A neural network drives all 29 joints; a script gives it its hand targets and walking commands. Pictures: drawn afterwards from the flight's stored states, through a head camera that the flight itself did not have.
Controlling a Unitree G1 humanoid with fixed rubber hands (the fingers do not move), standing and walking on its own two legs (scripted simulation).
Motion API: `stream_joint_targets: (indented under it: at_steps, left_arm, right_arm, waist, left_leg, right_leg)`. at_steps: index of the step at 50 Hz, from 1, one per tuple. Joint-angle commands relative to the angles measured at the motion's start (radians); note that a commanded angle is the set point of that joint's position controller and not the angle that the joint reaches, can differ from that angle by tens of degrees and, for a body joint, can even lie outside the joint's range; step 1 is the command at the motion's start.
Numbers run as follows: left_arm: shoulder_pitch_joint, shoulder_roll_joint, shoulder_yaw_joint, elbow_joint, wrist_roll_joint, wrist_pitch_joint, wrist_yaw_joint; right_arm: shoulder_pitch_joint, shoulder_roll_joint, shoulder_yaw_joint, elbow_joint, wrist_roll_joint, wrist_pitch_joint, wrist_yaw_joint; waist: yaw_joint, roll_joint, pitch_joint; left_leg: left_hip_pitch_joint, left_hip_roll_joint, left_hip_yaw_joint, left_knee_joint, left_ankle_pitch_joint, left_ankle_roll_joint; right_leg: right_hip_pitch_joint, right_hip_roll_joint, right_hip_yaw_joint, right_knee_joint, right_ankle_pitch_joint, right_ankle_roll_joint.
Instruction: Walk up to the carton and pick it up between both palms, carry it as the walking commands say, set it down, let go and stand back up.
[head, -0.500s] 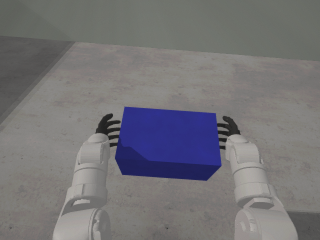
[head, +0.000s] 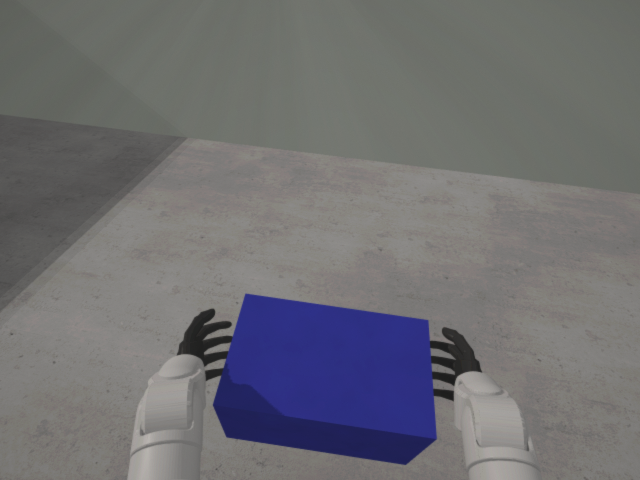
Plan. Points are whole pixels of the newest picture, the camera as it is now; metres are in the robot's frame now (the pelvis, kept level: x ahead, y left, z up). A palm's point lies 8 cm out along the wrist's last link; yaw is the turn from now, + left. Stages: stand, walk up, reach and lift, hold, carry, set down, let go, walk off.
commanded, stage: reach and lift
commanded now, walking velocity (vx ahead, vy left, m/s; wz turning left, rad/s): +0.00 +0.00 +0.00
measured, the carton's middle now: (325, 379) +0.29 +0.02 -0.05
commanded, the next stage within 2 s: hold in 0.52 s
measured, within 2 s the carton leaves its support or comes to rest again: neither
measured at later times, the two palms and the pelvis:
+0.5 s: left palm (198, 372) +0.24 +0.18 +0.04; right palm (488, 409) +0.22 -0.17 +0.03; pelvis -0.03 +0.02 +0.00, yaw -3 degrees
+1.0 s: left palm (177, 380) +0.23 +0.20 +0.05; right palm (474, 396) +0.23 -0.16 +0.04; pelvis -0.06 +0.00 -0.01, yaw +0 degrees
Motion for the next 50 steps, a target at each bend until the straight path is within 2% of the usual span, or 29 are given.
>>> stream_joint_targets:
  at_steps: [1, 2, 3, 4, 5, 7, 9, 11, 12, 13, 14, 17, 21, 23, 29, 30, 32, 34, 35, 36, 38, 40, 41, 42, 45, 46, 48, 49, 50]
  left_arm:
    - [-0.451, -0.856, -0.723, -0.3, -0.311, -0.057, -0.228]
    - [-0.466, -0.887, -0.771, -0.298, -0.328, -0.069, -0.217]
    - [-0.477, -0.89, -0.814, -0.365, -0.345, -0.077, -0.217]
    - [-0.5, -0.889, -0.823, -0.362, -0.352, -0.085, -0.21]
    - [-0.443, -0.903, -0.802, -0.312, -0.319, -0.076, -0.2]
    - [-0.409, -0.908, -0.803, -0.299, -0.299, -0.082, -0.173]
    - [-0.311, -0.914, -0.8, -0.274, -0.258, -0.089, -0.158]
    - [-0.344, -0.9, -0.746, -0.177, -0.243, -0.091, -0.159]
    - [-0.343, -0.904, -0.738, -0.148, -0.243, -0.088, -0.157]
    - [-0.384, -0.897, -0.72, -0.155, -0.248, -0.093, -0.161]
    - [-0.351, -0.867, -0.647, -0.076, -0.205, -0.08, -0.164]
    - [-0.354, -0.884, -0.603, -0.029, -0.182, -0.058, -0.16]
    - [-0.413, -0.92, -0.584, 0.006, -0.215, -0.039, -0.194]
    - [-0.492, -0.922, -0.583, -0.024, -0.228, -0.033, -0.202]
    - [-0.705, -0.924, -0.699, -0.176, -0.302, -0.066, -0.235]
    - [-0.764, -0.898, -0.683, -0.179, -0.302, -0.069, -0.247]
    - [-0.816, -0.858, -0.677, -0.21, -0.309, -0.083, -0.26]
    - [-0.79, -0.878, -0.669, -0.16, -0.295, -0.096, -0.279]
    - [-0.764, -0.898, -0.649, -0.092, -0.29, -0.086, -0.283]
    - [-0.766, -0.856, -0.592, -0.038, -0.268, -0.103, -0.293]
    - [-0.712, -0.849, -0.539, -0.002, -0.238, -0.09, -0.302]
    - [-0.716, -0.815, -0.486, 0.064, -0.211, -0.099, -0.317]
    - [-0.729, -0.845, -0.438, 0.155, -0.201, -0.095, -0.325]
    - [-0.74, -0.849, -0.424, 0.185, -0.188, -0.1, -0.332]
    - [-0.821, -0.875, -0.447, 0.162, -0.216, -0.114, -0.349]
    - [-0.786, -0.851, -0.423, 0.175, -0.191, -0.114, -0.343]
    - [-0.805, -0.874, -0.422, 0.201, -0.186, -0.104, -0.344]
    - [-0.871, -0.926, -0.462, 0.163, -0.214, -0.105, -0.34]
    - [-0.883, -0.937, -0.481, 0.107, -0.216, -0.106, -0.334]
  right_arm:
    - [-0.542, 0.792, 0.633, -0.335, 0.32, -0.094, 0.251]
    - [-0.496, 0.753, 0.639, -0.318, 0.306, -0.106, 0.249]
    - [-0.544, 0.762, 0.675, -0.421, 0.324, -0.13, 0.248]
    - [-0.511, 0.757, 0.648, -0.371, 0.308, -0.132, 0.245]
    - [-0.506, 0.698, 0.611, -0.366, 0.28, -0.135, 0.249]
    - [-0.465, 0.685, 0.594, -0.318, 0.268, -0.144, 0.259]
    - [-0.52, 0.684, 0.64, -0.378, 0.314, -0.166, 0.273]
    - [-0.552, 0.666, 0.641, -0.337, 0.302, -0.153, 0.291]
    - [-0.582, 0.684, 0.655, -0.337, 0.318, -0.152, 0.296]
    - [-0.591, 0.701, 0.65, -0.296, 0.309, -0.142, 0.3]
    - [-0.636, 0.685, 0.64, -0.292, 0.289, -0.125, 0.308]
    - [-0.627, 0.688, 0.635, -0.222, 0.285, -0.092, 0.325]
    - [-0.708, 0.74, 0.606, -0.21, 0.286, -0.081, 0.338]
    - [-0.703, 0.765, 0.576, -0.167, 0.294, -0.073, 0.34]
    - [-0.711, 0.838, 0.551, -0.117, 0.286, -0.093, 0.325]
    - [-0.769, 0.857, 0.546, -0.126, 0.282, -0.091, 0.321]
    - [-0.718, 0.902, 0.542, -0.051, 0.282, -0.088, 0.311]
    - [-0.84, 0.937, 0.578, -0.12, 0.306, -0.116, 0.314]
    - [-0.802, 0.942, 0.549, -0.065, 0.287, -0.105, 0.31]
    - [-0.839, 0.931, 0.548, -0.036, 0.27, -0.108, 0.305]
    - [-0.811, 0.918, 0.532, -0.02, 0.256, -0.1, 0.299]
    - [-0.858, 0.944, 0.543, -0.001, 0.252, -0.087, 0.307]
    - [-0.983, 0.939, 0.535, -0.035, 0.268, -0.092, 0.303]
    - [-0.918, 0.938, 0.518, 0.032, 0.253, -0.09, 0.306]
    - [-0.969, 0.958, 0.506, 0.031, 0.255, -0.11, 0.314]
    - [-0.973, 0.94, 0.503, 0.042, 0.254, -0.106, 0.313]
    - [-0.961, 0.931, 0.457, 0.081, 0.241, -0.102, 0.317]
    - [-0.94, 0.924, 0.439, 0.107, 0.24, -0.104, 0.323]
    - [-0.936, 0.909, 0.426, 0.108, 0.225, -0.104, 0.329]
  waist:
    - [-0.046, 0.104, -0.354]
    - [-0.079, 0.122, -0.368]
    - [-0.054, 0.106, -0.477]
    - [-0.091, 0.092, -0.428]
    - [-0.094, 0.156, -0.418]
    - [-0.113, 0.143, -0.457]
    - [-0.072, 0.124, -0.481]
    - [-0.054, 0.062, -0.358]
    - [-0.044, 0.018, -0.35]
    - [-0.025, 0.035, -0.333]
    - [0.019, -0.025, -0.251]
    - [0.022, 0.002, -0.189]
    - [0.002, -0.055, -0.156]
    - [-0.005, 0.04, -0.105]
    - [-0.066, 0.086, -0.254]
    - [-0.058, 0.038, -0.255]
    - [-0.051, 0.07, -0.272]
    - [-0.008, 0.004, -0.319]
    - [-0.045, 0.002, -0.256]
    - [-0.011, -0.061, -0.251]
    - [0.012, -0.031, -0.23]
    - [0.05, -0.086, -0.221]
    - [0.053, -0.106, -0.213]
    - [0.031, -0.07, -0.13]
    - [0.012, -0.132, -0.191]
    - [0.034, -0.097, -0.152]
    - [0.003, -0.014, -0.104]
    - [-0.045, 0.034, -0.119]
    - [-0.035, 0.019, -0.177]
  left_leg:
    - [0.027, -0.125, 0.055, 0.015, 0.653, -0.014]
    - [0.029, -0.103, 0.041, 0.018, 0.701, -0.026]
    - [0.06, -0.111, 0.036, 0.042, 0.751, -0.025]
    - [0.014, -0.097, 0.025, 0.026, 0.705, -0.032]
    - [0.056, -0.093, 0.033, 0.032, 0.72, -0.041]
    - [0.094, -0.079, 0.023, 0.043, 0.752, -0.053]
    - [0.072, -0.082, 0.042, 0.069, 0.749, -0.05]
    - [-0.004, -0.087, 0.045, 0.02, 0.475, -0.022]
    - [-0.011, -0.091, 0.045, 0.018, 0.468, -0.013]
    - [-0.041, -0.095, 0.054, 0.007, 0.456, -0.006]
    - [-0.062, -0.106, 0.074, -0.004, 0.313, 0.003]
    - [-0.085, -0.112, 0.075, -0.028, 0.278, 0.011]
    - [-0.066, -0.116, 0.087, -0.028, 0.205, 0.021]
    - [-0.1, -0.109, 0.089, -0.038, 0.17, 0.03]
    - [-0.069, -0.122, 0.092, -0.001, 0.18, 0.014]
    - [-0.089, -0.125, 0.104, 0.004, 0.098, 0.021]
    - [-0.14, -0.132, 0.116, 0.01, 0.068, 0.026]
    - [-0.142, -0.145, 0.127, 0.027, 0.03, 0.028]
    - [-0.156, -0.137, 0.122, 0.026, -0.032, 0.036]
    - [-0.128, -0.14, 0.133, 0.043, -0.044, 0.052]
    - [-0.183, -0.153, 0.155, 0.028, -0.009, 0.052]
    - [-0.212, -0.156, 0.162, 0.027, -0.096, 0.054]
    - [-0.199, -0.159, 0.168, 0.041, -0.121, 0.057]
    - [-0.198, -0.15, 0.162, 0.045, -0.153, 0.059]
    - [-0.158, -0.141, 0.153, 0.065, -0.112, 0.051]
    - [-0.178, -0.139, 0.153, 0.051, -0.126, 0.054]
    - [-0.177, -0.128, 0.133, 0.034, -0.145, 0.047]
    - [-0.167, -0.121, 0.131, 0.032, -0.167, 0.036]
    - [-0.149, -0.096, 0.087, 0.012, -0.164, 0.029]
  right_leg:
    - [0.13, 0.061, 0.015, 0.058, 0.666, 0.02]
    - [0.105, 0.065, 0.006, 0.064, 0.641, 0.011]
    - [0.134, 0.078, -0.002, 0.061, 0.627, 0.009]
    - [0.109, 0.086, -0.012, 0.064, 0.56, -0.002]
    - [0.061, 0.089, -0.022, 0.045, 0.466, -0.01]
    - [0.027, 0.097, -0.036, 0.053, 0.419, -0.024]
    - [0.03, 0.096, -0.033, 0.048, 0.386, -0.032]
    - [0.008, 0.088, -0.044, 0.053, 0.278, -0.021]
    - [-0.006, 0.098, -0.048, 0.061, 0.29, -0.02]
    - [-0.016, 0.097, -0.039, 0.056, 0.264, -0.017]
    - [-0.044, 0.095, -0.047, 0.037, 0.184, -0.013]
    - [-0.036, 0.092, -0.043, 0.038, 0.176, -0.017]
    - [-0.074, 0.094, -0.05, 0.021, 0.108, -0.014]
    - [-0.067, 0.077, -0.036, 0.032, 0.096, -0.022]
    - [-0.017, 0.074, -0.038, 0.048, 0.122, -0.017]
    - [-0.035, 0.068, -0.035, 0.04, 0.055, -0.007]
    - [-0.001, 0.052, -0.021, 0.047, 0.055, 0.002]
    - [0.0, 0.055, -0.021, 0.039, -0.008, 0.013]
    - [-0.028, 0.049, -0.036, 0.036, -0.068, 0.012]
    - [-0.051, 0.047, -0.034, 0.023, -0.103, 0.016]
    - [0.001, 0.036, -0.015, 0.004, -0.074, 0.027]
    - [-0.002, 0.034, -0.021, -0.024, -0.213, 0.032]
    - [-0.019, 0.011, 0.015, -0.059, -0.312, 0.032]
    - [-0.082, 0.007, 0.011, -0.067, -0.355, 0.016]
    - [-0.075, 0.004, 0.009, -0.078, -0.34, 0.022]
    - [-0.074, 0.011, -0.01, -0.062, -0.318, 0.018]
    - [-0.093, 0.011, -0.018, -0.037, -0.288, 0.002]
    - [-0.103, 0.02, -0.032, -0.014, -0.268, -0.01]
    - [-0.074, 0.049, -0.055, 0.019, -0.213, -0.003]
